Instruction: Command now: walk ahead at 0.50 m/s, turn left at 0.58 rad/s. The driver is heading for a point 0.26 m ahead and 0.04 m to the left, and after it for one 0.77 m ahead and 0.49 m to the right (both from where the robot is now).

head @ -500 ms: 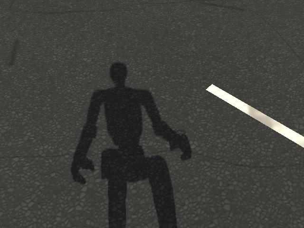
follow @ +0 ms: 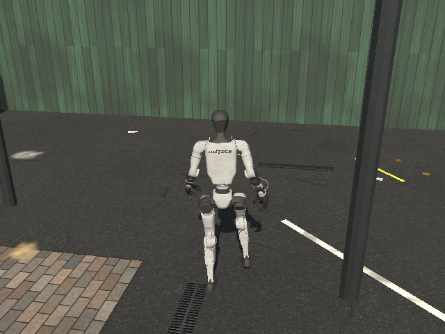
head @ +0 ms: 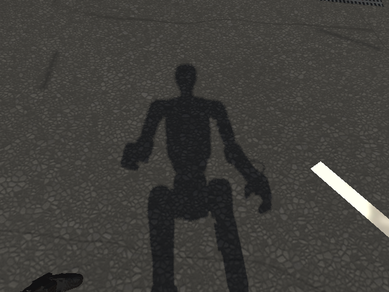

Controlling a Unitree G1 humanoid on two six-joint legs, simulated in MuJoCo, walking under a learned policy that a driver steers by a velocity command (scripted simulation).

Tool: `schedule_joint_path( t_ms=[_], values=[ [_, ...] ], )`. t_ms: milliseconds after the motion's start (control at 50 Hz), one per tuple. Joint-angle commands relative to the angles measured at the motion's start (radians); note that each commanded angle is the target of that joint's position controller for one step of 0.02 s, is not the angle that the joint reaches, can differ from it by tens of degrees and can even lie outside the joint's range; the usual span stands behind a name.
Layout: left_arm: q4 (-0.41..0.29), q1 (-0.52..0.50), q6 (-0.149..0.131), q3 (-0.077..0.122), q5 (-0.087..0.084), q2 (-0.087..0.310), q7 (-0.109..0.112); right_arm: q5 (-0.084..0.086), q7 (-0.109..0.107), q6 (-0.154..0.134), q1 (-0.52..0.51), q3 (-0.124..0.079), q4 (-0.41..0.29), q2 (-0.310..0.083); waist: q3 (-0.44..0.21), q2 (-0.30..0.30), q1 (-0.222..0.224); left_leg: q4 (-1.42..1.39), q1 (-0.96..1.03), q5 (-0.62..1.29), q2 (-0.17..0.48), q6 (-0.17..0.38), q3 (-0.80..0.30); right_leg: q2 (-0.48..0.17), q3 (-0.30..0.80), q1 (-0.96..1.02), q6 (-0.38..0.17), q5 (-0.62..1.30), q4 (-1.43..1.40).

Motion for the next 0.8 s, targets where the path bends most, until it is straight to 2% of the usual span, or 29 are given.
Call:
schedule_joint_path(
  t_ms=[20, 40, 80, 100, 120, 140, 160, 180, 200, 220, 240, 260, 300, 320, 360, 400, 440, 480, 520, 540, 560, 580, 600, 620, 640, 660, 700, 740, 800],
  values=[
    [-0.092, -0.095, -0.024, 0.022, -0.010, 0.090, -0.010, 0.007, -0.010, -0.004, 0.030, -0.047, -0.042, -0.164, -0.027, 0.129, -0.001, -0.050, -0.062, 0.141, 0.228, 0.126, -0.197, 0.055, -0.023, 0.142, -0.011, 0.036, -0.088],
    [-0.093, -0.089, -0.029, 0.027, -0.011, 0.104, -0.014, 0.007, -0.013, -0.001, 0.031, -0.047, -0.041, -0.161, -0.029, 0.137, 0.007, -0.020, -0.032, 0.138, 0.241, 0.120, -0.228, 0.055, -0.014, 0.150, -0.022, 0.002, -0.105],
    [-0.070, -0.017, -0.039, 0.035, 0.004, 0.120, -0.019, -0.006, -0.019, 0.008, 0.019, -0.044, -0.035, -0.145, -0.044, 0.169, 0.038, 0.076, 0.039, 0.304, 0.254, 0.092, -0.224, 0.057, -0.045, 0.194, -0.061, -0.030, -0.132],
    [-0.047, 0.054, -0.046, 0.042, 0.019, 0.128, -0.017, -0.009, -0.020, 0.010, 0.011, -0.035, -0.036, -0.122, -0.082, 0.162, 0.072, 0.169, 0.056, 0.444, 0.213, 0.062, -0.191, 0.068, -0.076, 0.293, -0.091, 0.030, -0.183],
    [-0.038, 0.138, -0.054, 0.048, 0.041, 0.163, -0.016, -0.019, -0.019, 0.009, 0.014, -0.020, -0.051, -0.084, -0.189, 0.124, 0.105, 0.341, 0.010, 0.433, 0.158, 0.018, -0.144, -0.021, -0.015, 0.484, -0.143, 0.239, -0.140],
    [-0.024, 0.235, -0.049, 0.060, 0.056, 0.222, -0.016, -0.025, -0.020, 0.003, 0.141, -0.002, -0.048, -0.041, -0.343, -0.086, 0.084, 0.653, -0.242, 0.073, 0.043, -0.055, -0.072, -0.220, 0.251, 0.831, -0.294, 0.496, -0.073],
    [0.025, 0.299, -0.029, 0.062, 0.018, 0.201, -0.028, -0.013, -0.017, 0.000, 0.245, 0.000, -0.021, -0.061, -0.423, -0.290, 0.076, 0.893, -0.418, -0.412, -0.020, -0.106, -0.034, -0.348, 0.550, 0.937, -0.418, 0.411, -0.160],
    [0.005, 0.256, -0.018, 0.044, -0.016, 0.150, -0.033, -0.008, -0.014, 0.004, 0.178, -0.016, -0.021, -0.142, -0.327, -0.149, 0.091, 0.969, -0.488, -0.389, 0.040, -0.113, -0.063, -0.313, 0.533, 0.853, -0.388, 0.226, -0.202],
    [-0.015, 0.179, -0.006, 0.031, -0.014, 0.118, -0.032, -0.012, -0.016, 0.013, 0.054, -0.021, -0.045, -0.161, -0.224, -0.060, 0.098, 0.968, -0.508, -0.319, 0.084, -0.122, -0.013, -0.266, 0.410, 0.735, -0.346, 0.179, -0.213],
    [-0.026, 0.120, 0.003, 0.016, -0.007, 0.093, -0.032, -0.027, -0.019, 0.020, -0.028, -0.021, -0.066, -0.155, -0.135, -0.005, 0.090, 0.901, -0.501, -0.278, 0.114, -0.128, 0.019, -0.215, 0.321, 0.600, -0.326, 0.235, -0.233],
    [-0.025, 0.095, 0.007, 0.013, -0.004, 0.084, -0.028, -0.039, -0.023, 0.025, -0.061, -0.022, -0.082, -0.141, -0.108, -0.007, 0.071, 0.812, -0.458, -0.238, 0.146, -0.128, 0.022, -0.182, 0.273, 0.519, -0.309, 0.281, -0.242],
    [-0.017, 0.089, 0.013, 0.015, 0.002, 0.094, -0.024, -0.037, -0.024, 0.027, -0.057, -0.016, -0.086, -0.110, -0.100, -0.036, 0.052, 0.721, -0.395, -0.223, 0.151, -0.131, 0.035, -0.139, 0.230, 0.466, -0.292, 0.326, -0.252],
    [-0.010, 0.100, 0.026, 0.036, 0.005, 0.148, -0.017, -0.030, -0.033, 0.029, -0.045, -0.006, -0.086, -0.071, -0.124, -0.092, 0.044, 0.585, -0.326, -0.226, 0.118, -0.148, 0.074, -0.109, 0.184, 0.436, -0.302, 0.437, -0.251],
    [-0.008, 0.109, 0.033, 0.046, 0.002, 0.169, -0.011, -0.027, -0.038, 0.030, -0.048, -0.005, -0.085, -0.070, -0.151, -0.094, 0.045, 0.539, -0.304, -0.207, 0.108, -0.155, 0.075, -0.114, 0.188, 0.442, -0.311, 0.447, -0.248],
    [-0.012, 0.109, 0.051, 0.058, -0.013, 0.189, 0.001, -0.023, -0.044, 0.039, -0.066, -0.008, -0.084, -0.081, -0.185, -0.085, 0.052, 0.472, -0.263, -0.123, 0.097, -0.158, 0.067, -0.116, 0.205, 0.430, -0.309, 0.336, -0.259],
    [-0.016, 0.105, 0.070, 0.062, -0.024, 0.187, 0.011, -0.021, -0.045, 0.051, -0.109, -0.011, -0.093, -0.087, -0.172, -0.084, 0.062, 0.423, -0.243, -0.077, 0.087, -0.157, 0.056, -0.105, 0.232, 0.394, -0.293, 0.121, -0.280],
    [-0.017, 0.105, 0.087, 0.063, -0.027, 0.179, 0.018, -0.020, -0.041, 0.052, -0.152, -0.011, -0.107, -0.084, -0.135, -0.097, 0.074, 0.362, -0.229, -0.061, 0.076, -0.152, 0.049, -0.086, 0.267, 0.362, -0.279, -0.067, -0.291],
    [-0.018, 0.107, 0.101, 0.064, -0.027, 0.173, 0.025, -0.018, -0.033, 0.038, -0.172, -0.012, -0.115, -0.083, -0.110, -0.110, 0.075, 0.271, -0.207, -0.050, 0.067, -0.143, 0.047, -0.075, 0.308, 0.363, -0.267, -0.119, -0.272],
    [-0.028, 0.086, 0.114, 0.061, -0.032, 0.162, 0.033, -0.014, -0.023, 0.016, -0.131, -0.018, -0.102, -0.084, -0.110, -0.108, 0.039, 0.076, -0.107, 0.065, 0.067, -0.122, 0.061, -0.044, 0.328, 0.357, -0.231, -0.096, -0.214],
    [-0.030, 0.106, 0.118, 0.053, -0.032, 0.137, 0.037, -0.019, -0.023, 0.009, -0.112, -0.028, -0.098, -0.115, -0.122, -0.081, 0.038, 0.005, -0.020, 0.133, 0.130, -0.094, 0.033, -0.009, 0.311, 0.318, -0.187, -0.162, -0.162],
    [-0.036, 0.148, 0.118, 0.037, -0.017, 0.079, 0.036, -0.039, -0.031, 0.011, -0.096, -0.040, -0.109, -0.181, -0.165, 0.085, 0.062, -0.015, 0.086, 0.241, 0.341, -0.015, -0.134, 0.068, 0.209, 0.224, -0.129, -0.412, 0.030],
    [-0.067, 0.152, 0.110, 0.041, -0.023, 0.087, 0.036, -0.074, -0.024, 0.022, -0.124, -0.051, -0.108, -0.225, -0.115, 0.318, 0.087, -0.059, 0.040, 0.390, 0.491, 0.139, -0.345, 0.195, 0.024, 0.059, -0.079, -0.657, 0.211],
    [-0.048, 0.186, 0.104, 0.063, -0.012, 0.164, 0.036, -0.072, -0.023, 0.018, -0.145, -0.041, -0.123, -0.178, -0.119, 0.258, 0.083, -0.054, 0.018, 0.427, 0.523, 0.197, -0.349, 0.127, 0.033, 0.049, -0.040, -0.675, 0.422],
    [-0.026, 0.205, 0.111, 0.079, -0.022, 0.194, 0.033, -0.060, -0.024, 0.015, -0.188, -0.026, -0.132, -0.127, -0.103, 0.194, 0.097, -0.033, 0.006, 0.434, 0.468, 0.167, -0.248, 0.113, 0.033, 0.043, -0.023, -0.619, 0.508],
    [-0.003, 0.227, 0.127, 0.083, -0.024, 0.183, 0.039, -0.047, -0.024, 0.015, -0.226, -0.021, -0.138, -0.111, -0.089, 0.154, 0.111, -0.018, 0.002, 0.415, 0.407, 0.125, -0.154, 0.102, 0.021, 0.038, 0.000, -0.568, 0.552],
    [-0.005, 0.224, 0.139, 0.082, -0.021, 0.171, 0.042, -0.035, -0.025, 0.015, -0.241, -0.020, -0.135, -0.108, -0.076, 0.158, 0.105, -0.011, 0.005, 0.431, 0.387, 0.113, -0.107, 0.092, 0.013, 0.016, 0.018, -0.518, 0.583],
    [-0.033, 0.185, 0.148, 0.068, -0.027, 0.126, 0.035, -0.036, -0.029, 0.022, -0.225, -0.021, -0.121, -0.116, -0.062, 0.173, 0.087, -0.018, -0.004, 0.481, 0.352, 0.119, -0.021, 0.082, -0.032, 0.021, 0.043, -0.461, 0.552],
    [-0.073, 0.129, 0.147, 0.057, -0.031, 0.103, 0.027, -0.038, -0.036, 0.032, -0.189, -0.029, -0.108, -0.129, -0.079, 0.196, 0.055, -0.019, 0.054, 0.485, 0.365, 0.137, 0.005, 0.063, -0.058, 0.016, 0.056, -0.435, 0.456],
    [-0.109, 0.095, 0.146, 0.046, -0.026, 0.089, 0.010, -0.034, -0.036, 0.043, -0.189, -0.043, -0.101, -0.164, -0.112, 0.209, 0.038, -0.012, 0.057, 0.481, 0.388, 0.143, 0.048, 0.037, -0.094, 0.117, 0.045, -0.425, 0.301]
  ],
)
